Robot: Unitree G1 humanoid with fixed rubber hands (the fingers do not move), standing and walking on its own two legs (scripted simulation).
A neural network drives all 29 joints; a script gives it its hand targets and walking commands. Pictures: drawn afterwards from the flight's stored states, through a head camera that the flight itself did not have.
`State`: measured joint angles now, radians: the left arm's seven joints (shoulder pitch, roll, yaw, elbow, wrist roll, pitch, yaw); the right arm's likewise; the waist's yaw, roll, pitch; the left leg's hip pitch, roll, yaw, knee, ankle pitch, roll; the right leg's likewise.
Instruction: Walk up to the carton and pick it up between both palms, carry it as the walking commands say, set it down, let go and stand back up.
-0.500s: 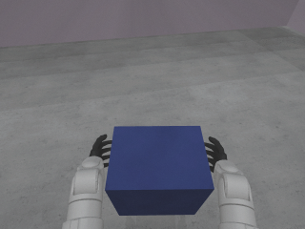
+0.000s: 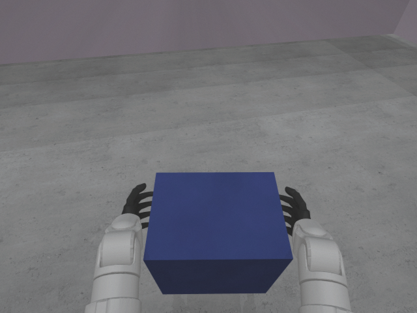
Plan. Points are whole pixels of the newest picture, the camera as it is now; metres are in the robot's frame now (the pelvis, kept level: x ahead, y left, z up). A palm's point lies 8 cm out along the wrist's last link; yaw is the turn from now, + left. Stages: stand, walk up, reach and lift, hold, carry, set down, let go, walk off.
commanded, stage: carry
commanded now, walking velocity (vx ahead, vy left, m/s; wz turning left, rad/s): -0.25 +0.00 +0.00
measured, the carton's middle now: (214, 237) +0.28 +0.00 -0.02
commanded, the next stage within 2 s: none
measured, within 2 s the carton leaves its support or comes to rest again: neither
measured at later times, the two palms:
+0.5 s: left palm (116, 276) +0.16 +0.15 +0.07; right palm (325, 272) +0.17 -0.17 +0.07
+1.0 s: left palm (124, 264) +0.17 +0.14 +0.10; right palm (340, 260) +0.18 -0.19 +0.10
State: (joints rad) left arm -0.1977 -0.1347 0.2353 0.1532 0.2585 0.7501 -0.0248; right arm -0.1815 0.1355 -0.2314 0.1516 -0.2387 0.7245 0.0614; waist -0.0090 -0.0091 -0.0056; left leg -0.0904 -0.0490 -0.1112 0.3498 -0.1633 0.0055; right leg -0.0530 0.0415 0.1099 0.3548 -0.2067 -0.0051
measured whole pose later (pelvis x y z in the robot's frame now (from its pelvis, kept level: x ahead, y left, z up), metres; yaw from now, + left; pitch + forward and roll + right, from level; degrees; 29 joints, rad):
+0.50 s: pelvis -0.07 -0.02 -0.02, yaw +2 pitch +3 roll +0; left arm -0.01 -0.13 0.14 -0.45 0.04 1.14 0.07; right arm 0.03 0.13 -0.11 -0.49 -0.05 1.14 -0.07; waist 0.02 0.02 -0.13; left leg -0.53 0.00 -0.04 0.74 -0.32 -0.01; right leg -0.44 0.01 -0.05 0.60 -0.25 -0.04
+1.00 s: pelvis -0.05 -0.04 +0.00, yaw +3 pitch +4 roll -1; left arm 0.00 -0.12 0.15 -0.50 0.01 1.22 0.11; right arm 0.04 0.13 -0.11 -0.51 -0.01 1.19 -0.10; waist 0.00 0.01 -0.19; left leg -0.21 0.05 0.14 0.39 -0.26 0.02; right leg -0.28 -0.04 -0.19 0.40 -0.30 0.03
